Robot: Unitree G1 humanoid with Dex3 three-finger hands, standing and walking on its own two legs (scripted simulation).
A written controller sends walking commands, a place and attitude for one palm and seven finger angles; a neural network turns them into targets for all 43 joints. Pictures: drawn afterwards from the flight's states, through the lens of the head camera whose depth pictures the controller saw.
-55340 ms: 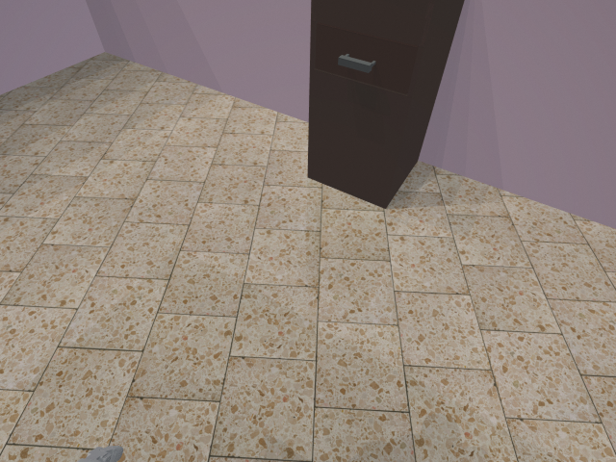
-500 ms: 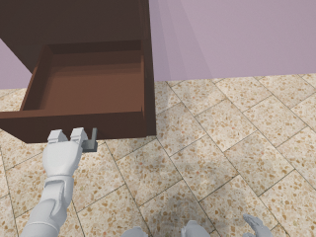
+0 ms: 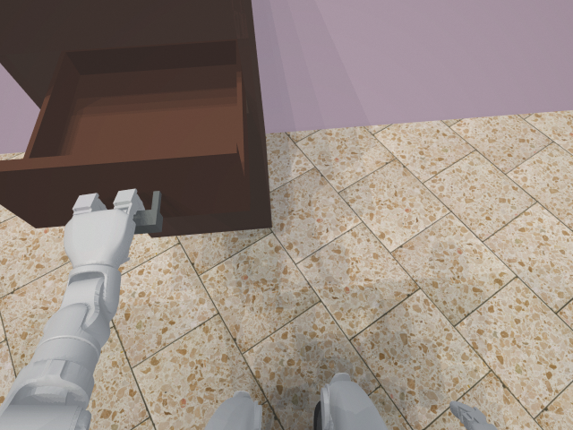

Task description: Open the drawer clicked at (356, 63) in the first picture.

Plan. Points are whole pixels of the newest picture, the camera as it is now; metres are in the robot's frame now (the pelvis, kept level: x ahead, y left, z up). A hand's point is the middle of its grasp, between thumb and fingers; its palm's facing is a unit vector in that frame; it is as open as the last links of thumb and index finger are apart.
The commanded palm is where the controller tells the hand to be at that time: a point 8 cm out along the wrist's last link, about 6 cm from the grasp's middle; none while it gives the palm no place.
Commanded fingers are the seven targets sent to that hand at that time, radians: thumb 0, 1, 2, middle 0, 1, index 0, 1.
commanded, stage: pull the drawer open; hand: left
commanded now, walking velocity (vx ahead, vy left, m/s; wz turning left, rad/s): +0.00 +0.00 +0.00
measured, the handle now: (121, 211) +0.43 +0.27 -0.02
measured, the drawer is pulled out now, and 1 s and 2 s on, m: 0.25 0.30 0.25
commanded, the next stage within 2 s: none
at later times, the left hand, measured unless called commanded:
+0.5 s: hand (116, 256) +0.37 +0.27 -0.04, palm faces -0.03 -0.01 -1.00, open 6.1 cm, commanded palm +0.32 +0.27 +0.01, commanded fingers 0.00 0.90 0.90 -0.40 -1.35 -0.40 -1.35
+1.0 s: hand (113, 283) +0.32 +0.26 -0.04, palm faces -0.04 -0.05 -1.00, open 6.4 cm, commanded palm +0.31 +0.27 +0.01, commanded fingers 0.00 0.90 0.90 -0.40 -1.35 -0.40 -1.35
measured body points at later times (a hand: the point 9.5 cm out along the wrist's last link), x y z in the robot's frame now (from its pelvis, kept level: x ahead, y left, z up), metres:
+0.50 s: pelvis -0.03 +0.01 -0.01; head +0.08 +0.00 +0.43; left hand +0.36 +0.27 +0.01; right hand +0.04 -0.26 -0.15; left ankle -0.03 +0.12 -0.65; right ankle +0.04 -0.09 -0.65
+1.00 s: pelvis +0.04 +0.03 +0.02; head +0.15 +0.02 +0.46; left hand +0.32 +0.26 +0.01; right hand +0.20 -0.24 -0.09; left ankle -0.03 +0.12 -0.65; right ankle +0.04 -0.09 -0.65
